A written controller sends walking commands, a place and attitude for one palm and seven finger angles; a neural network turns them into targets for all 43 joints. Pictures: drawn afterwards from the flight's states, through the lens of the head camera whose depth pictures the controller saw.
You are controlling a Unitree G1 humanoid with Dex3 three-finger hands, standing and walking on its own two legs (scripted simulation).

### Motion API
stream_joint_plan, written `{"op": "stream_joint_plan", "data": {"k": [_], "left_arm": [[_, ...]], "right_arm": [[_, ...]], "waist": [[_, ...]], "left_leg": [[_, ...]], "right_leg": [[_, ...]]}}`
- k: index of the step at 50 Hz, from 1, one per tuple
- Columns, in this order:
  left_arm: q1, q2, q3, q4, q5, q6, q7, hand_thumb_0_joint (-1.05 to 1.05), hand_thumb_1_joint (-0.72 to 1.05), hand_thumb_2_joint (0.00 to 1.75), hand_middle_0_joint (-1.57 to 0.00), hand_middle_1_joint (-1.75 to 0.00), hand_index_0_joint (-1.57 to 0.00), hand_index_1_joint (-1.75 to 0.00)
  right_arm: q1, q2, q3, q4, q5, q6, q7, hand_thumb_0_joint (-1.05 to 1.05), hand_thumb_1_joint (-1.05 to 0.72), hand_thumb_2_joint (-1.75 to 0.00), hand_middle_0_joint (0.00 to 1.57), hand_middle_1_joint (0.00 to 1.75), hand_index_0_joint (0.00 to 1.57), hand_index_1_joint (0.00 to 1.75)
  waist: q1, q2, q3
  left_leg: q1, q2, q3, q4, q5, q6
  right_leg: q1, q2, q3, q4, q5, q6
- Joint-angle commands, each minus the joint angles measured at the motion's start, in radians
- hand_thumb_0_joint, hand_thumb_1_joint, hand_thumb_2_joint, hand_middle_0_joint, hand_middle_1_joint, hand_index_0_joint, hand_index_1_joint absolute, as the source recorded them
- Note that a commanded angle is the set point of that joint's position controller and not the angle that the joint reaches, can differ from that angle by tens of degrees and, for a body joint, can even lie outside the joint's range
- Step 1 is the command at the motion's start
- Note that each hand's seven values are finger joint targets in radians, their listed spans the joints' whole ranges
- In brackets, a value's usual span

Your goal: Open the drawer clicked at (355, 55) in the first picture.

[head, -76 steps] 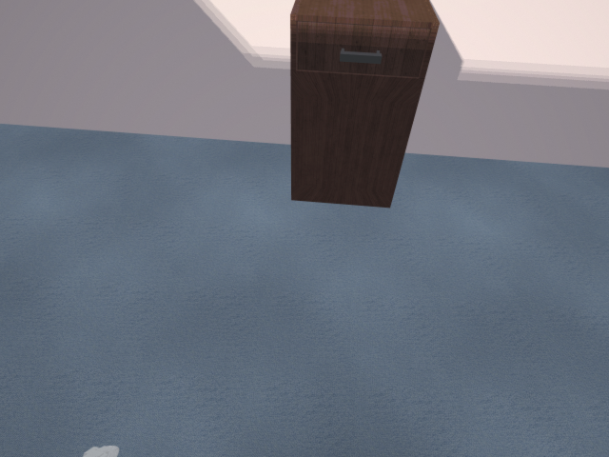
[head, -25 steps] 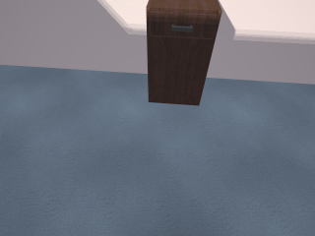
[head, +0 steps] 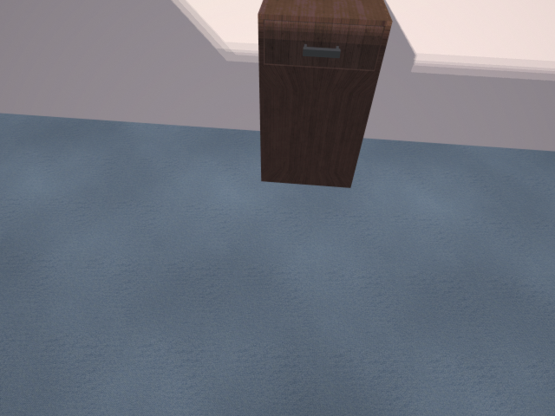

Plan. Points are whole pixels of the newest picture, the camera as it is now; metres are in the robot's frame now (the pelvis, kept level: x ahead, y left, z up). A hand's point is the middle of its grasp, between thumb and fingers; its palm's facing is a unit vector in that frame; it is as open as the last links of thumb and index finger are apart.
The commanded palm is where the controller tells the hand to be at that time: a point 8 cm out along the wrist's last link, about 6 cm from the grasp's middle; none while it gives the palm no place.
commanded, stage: walk to a spot facing it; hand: left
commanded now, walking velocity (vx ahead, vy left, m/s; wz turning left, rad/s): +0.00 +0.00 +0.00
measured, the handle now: (321, 49) +1.35 -0.09 -0.04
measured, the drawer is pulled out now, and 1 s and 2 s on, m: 0.00 0.00 0.00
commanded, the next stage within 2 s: turn to face it in 1.60 s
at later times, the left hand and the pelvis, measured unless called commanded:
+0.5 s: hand out of the picture +0.11 +0.14 -0.18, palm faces -0.12 -0.97 -0.21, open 7.4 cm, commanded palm none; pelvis +0.07 -0.04 -0.02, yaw -12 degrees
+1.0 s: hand (209, 314) +0.35 +0.16 -0.20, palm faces -0.35 -0.92 -0.16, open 7.4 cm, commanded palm none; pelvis +0.29 -0.02 -0.02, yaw -26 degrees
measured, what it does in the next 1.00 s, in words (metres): walks ahead, turning right: left foot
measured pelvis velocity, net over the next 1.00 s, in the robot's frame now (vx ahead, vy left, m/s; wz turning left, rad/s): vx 0.29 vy -0.02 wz -0.46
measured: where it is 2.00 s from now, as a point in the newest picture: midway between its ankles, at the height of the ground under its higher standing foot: (335, 324)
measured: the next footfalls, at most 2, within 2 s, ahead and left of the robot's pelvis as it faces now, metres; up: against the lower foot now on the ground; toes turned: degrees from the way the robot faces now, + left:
left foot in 0.88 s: +0.40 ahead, +0.03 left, +0.00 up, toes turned -15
right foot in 1.50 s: +0.50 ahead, -0.27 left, +0.00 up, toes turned -50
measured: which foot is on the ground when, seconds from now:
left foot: down 0.00-0.40, up 0.42-0.86, down 0.88-1.00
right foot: down 0.00-0.88, up 0.90-1.00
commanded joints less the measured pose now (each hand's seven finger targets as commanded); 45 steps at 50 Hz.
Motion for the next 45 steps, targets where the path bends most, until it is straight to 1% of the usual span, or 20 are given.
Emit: {"op": "stream_joint_plan", "data": {"k": [1,4,8,11,12,15,18,19,20,21,24,27,33,37,40,41,42,43,44,45], "left_arm": [[-0.038,0.208,0.037,-0.059,0.0,-0.024,0.014,0.0,0.9,0.9,-0.2,-0.3,-0.2,-0.3],[0.046,0.089,0.018,-0.034,0.003,0.006,0.013,0.0,0.9,0.9,-0.2,-0.3,-0.2,-0.3],[0.08,0.098,0.045,-0.089,0.012,0.025,-0.011,0.0,0.9,0.9,-0.2,-0.3,-0.2,-0.3],[0.083,0.039,0.056,-0.142,0.012,0.012,-0.024,0.0,0.9,0.9,-0.2,-0.3,-0.2,-0.3],[0.048,0.016,0.06,-0.166,0.012,0.006,-0.029,0.0,0.9,0.9,-0.2,-0.3,-0.2,-0.3],[0.01,-0.018,0.07,-0.2,0.012,-0.006,-0.042,0.0,0.9,0.9,-0.2,-0.3,-0.2,-0.3],[0.227,-0.045,0.08,-0.128,0.014,-0.012,-0.046,0.0,0.9,0.9,-0.2,-0.3,-0.2,-0.3],[0.384,0.033,0.096,-0.082,0.019,-0.026,-0.035,0.0,0.9,0.9,-0.2,-0.3,-0.2,-0.3],[0.493,0.14,0.119,-0.059,0.015,-0.042,-0.014,0.0,0.9,0.9,-0.2,-0.3,-0.2,-0.3],[0.492,0.124,0.112,-0.065,-0.002,-0.041,0.005,0.0,0.9,0.9,-0.2,-0.3,-0.2,-0.3],[0.302,0.024,0.088,-0.108,0.01,-0.049,0.011,0.0,0.9,0.9,-0.2,-0.3,-0.2,-0.3],[0.291,-0.006,0.082,-0.103,0.014,-0.064,0.01,0.0,0.9,0.9,-0.2,-0.3,-0.2,-0.3],[0.339,-0.017,0.082,-0.074,0.015,-0.076,0.015,0.0,0.9,0.9,-0.2,-0.3,-0.2,-0.3],[0.342,-0.015,0.084,-0.066,0.018,-0.07,0.02,0.0,0.9,0.9,-0.2,-0.3,-0.2,-0.3],[0.299,0.011,0.095,-0.077,0.019,-0.063,0.022,0.0,0.9,0.9,-0.2,-0.3,-0.2,-0.3],[0.276,0.015,0.099,-0.082,0.015,-0.063,0.021,0.0,0.9,0.9,-0.2,-0.3,-0.2,-0.3],[0.271,0.0,0.101,-0.087,0.009,-0.062,0.018,0.0,0.9,0.9,-0.2,-0.3,-0.2,-0.3],[0.307,-0.05,0.1,-0.1,-0.002,-0.058,0.006,0.0,0.9,0.9,-0.2,-0.3,-0.2,-0.3],[0.311,-0.089,0.09,-0.127,-0.004,-0.062,-0.004,0.0,0.9,0.9,-0.2,-0.3,-0.2,-0.3],[0.252,-0.063,0.093,-0.133,0.006,-0.057,0.001,0.0,0.9,0.9,-0.2,-0.3,-0.2,-0.3]], "right_arm": [[-0.046,-0.21,-0.042,-0.06,0.003,-0.02,-0.01,0.0,-0.9,-0.9,0.2,0.3,0.2,0.3],[0.038,-0.084,-0.02,-0.037,-0.008,0.003,-0.006,0.0,-0.9,-0.9,0.2,0.3,0.2,0.3],[0.081,-0.115,-0.048,-0.078,-0.015,0.01,-0.006,0.0,-0.9,-0.9,0.2,0.3,0.2,0.3],[0.161,-0.159,-0.078,-0.093,-0.012,-0.008,-0.013,0.0,-0.9,-0.9,0.2,0.3,0.2,0.3],[0.185,-0.167,-0.088,-0.094,-0.009,-0.019,-0.015,0.0,-0.9,-0.9,0.2,0.3,0.2,0.3],[0.19,-0.123,-0.088,-0.098,-0.015,-0.037,-0.017,0.0,-0.9,-0.9,0.2,0.3,0.2,0.3],[0.122,-0.095,-0.085,-0.109,-0.016,-0.037,-0.018,0.0,-0.9,-0.9,0.2,0.3,0.2,0.3],[0.107,-0.059,-0.076,-0.126,-0.006,-0.035,-0.009,0.0,-0.9,-0.9,0.2,0.3,0.2,0.3],[0.058,0.021,-0.059,-0.192,0.0,-0.042,0.001,0.0,-0.9,-0.9,0.2,0.3,0.2,0.3],[-0.002,-0.019,-0.066,-0.213,-0.005,-0.045,-0.001,0.0,-0.9,-0.9,0.2,0.3,0.2,0.3],[0.015,0.016,-0.076,-0.179,-0.017,-0.041,0.009,0.0,-0.9,-0.9,0.2,0.3,0.2,0.3],[0.074,0.056,-0.078,-0.159,-0.018,-0.024,0.013,0.0,-0.9,-0.9,0.2,0.3,0.2,0.3],[-0.022,0.084,-0.08,-0.22,-0.014,-0.026,0.025,0.0,-0.9,-0.9,0.2,0.3,0.2,0.3],[-0.104,0.1,-0.073,-0.259,-0.009,-0.038,0.03,0.0,-0.9,-0.9,0.2,0.3,0.2,0.3],[-0.052,0.083,-0.077,-0.254,-0.005,-0.051,0.025,0.0,-0.9,-0.9,0.2,0.3,0.2,0.3],[0.035,0.064,-0.081,-0.225,-0.008,-0.057,0.015,0.0,-0.9,-0.9,0.2,0.3,0.2,0.3],[0.178,0.025,-0.09,-0.181,-0.012,-0.063,0.0,0.0,-0.9,-0.9,0.2,0.3,0.2,0.3],[0.328,-0.087,-0.117,-0.146,-0.027,-0.067,-0.014,0.0,-0.9,-0.9,0.2,0.3,0.2,0.3],[0.418,-0.164,-0.126,-0.133,-0.023,-0.06,-0.014,0.0,-0.9,-0.9,0.2,0.3,0.2,0.3],[0.351,-0.113,-0.113,-0.134,-0.018,-0.056,-0.016,0.0,-0.9,-0.9,0.2,0.3,0.2,0.3]], "waist": [[0.004,0.007,-0.058],[0.004,-0.003,-0.035],[0.0,0.011,0.102],[-0.028,0.155,0.093],[-0.041,0.193,0.082],[-0.034,0.152,0.089],[0.074,0.083,0.018],[0.143,-0.143,-0.041],[0.165,-0.427,-0.024],[0.159,-0.233,-0.006],[0.055,-0.044,0.073],[0.013,-0.073,0.052],[0.036,-0.078,0.045],[0.058,-0.115,0.063],[0.029,-0.133,0.046],[-0.016,-0.101,0.01],[-0.07,-0.054,-0.061],[-0.117,0.151,-0.186],[-0.116,0.339,-0.237],[-0.108,0.249,-0.182]], "left_leg": [[0.015,0.112,-0.092,-0.06,0.142,0.034],[0.01,0.105,-0.041,-0.018,-0.072,0.014],[-0.086,0.122,-0.051,-0.02,-0.387,0.036],[0.014,0.286,-0.23,-0.138,-0.475,0.131],[0.057,0.363,-0.263,-0.171,-0.386,0.177],[0.078,0.379,-0.146,-0.121,-0.083,0.186],[-0.13,0.272,0.071,0.143,-0.045,0.09],[-0.292,0.18,0.175,0.45,-0.088,0.032],[-0.592,0.041,0.195,0.779,-0.39,-0.02],[-0.632,0.087,0.047,0.842,-0.345,-0.003],[-0.583,0.147,0.008,0.832,-0.124,-0.017],[-0.533,0.138,0.037,0.748,-0.042,-0.042],[-0.587,0.123,0.052,0.593,0.039,-0.053],[-0.502,0.093,0.076,0.416,0.033,-0.037],[-0.308,0.059,0.095,0.274,-0.011,-0.014],[-0.164,0.033,0.111,0.187,0.019,-0.007],[0.073,0.044,0.094,0.132,0.045,0.012],[0.333,0.274,-0.174,0.098,-0.003,0.079],[0.379,0.504,-0.477,-0.046,-0.048,0.166],[0.25,0.522,-0.505,-0.137,-0.249,0.172]], "right_leg": [[0.005,-0.122,0.095,-0.066,0.137,-0.031],[-0.056,-0.1,0.122,-0.061,-0.094,-0.025],[-0.22,-0.049,0.171,-0.016,-0.368,-0.055],[-0.373,0.047,0.031,0.289,-0.27,-0.035],[-0.424,0.019,-0.023,0.419,-0.266,-0.021],[-0.44,-0.067,-0.037,0.441,-0.3,-0.011],[-0.028,-0.011,-0.131,0.196,-0.095,-0.025],[0.176,-0.086,0.019,0.044,-0.144,-0.066],[0.249,-0.366,0.539,-0.149,-0.162,-0.178],[0.195,-0.394,0.629,-0.196,-0.215,-0.249],[0.006,-0.308,0.439,-0.197,-0.232,-0.227],[-0.032,-0.237,0.284,-0.182,-0.006,-0.196],[0.059,-0.205,0.243,-0.165,0.13,-0.194],[0.072,-0.194,0.226,-0.129,0.236,-0.174],[0.04,-0.194,0.221,-0.059,0.313,-0.159],[0.011,-0.16,0.193,0.035,0.386,-0.14],[-0.084,-0.109,0.164,0.212,0.403,-0.113],[-0.279,-0.01,0.079,0.491,0.132,-0.07],[-0.434,0.069,-0.009,0.811,-0.366,-0.036],[-0.485,0.021,0.049,0.942,-0.347,-0.046]]}}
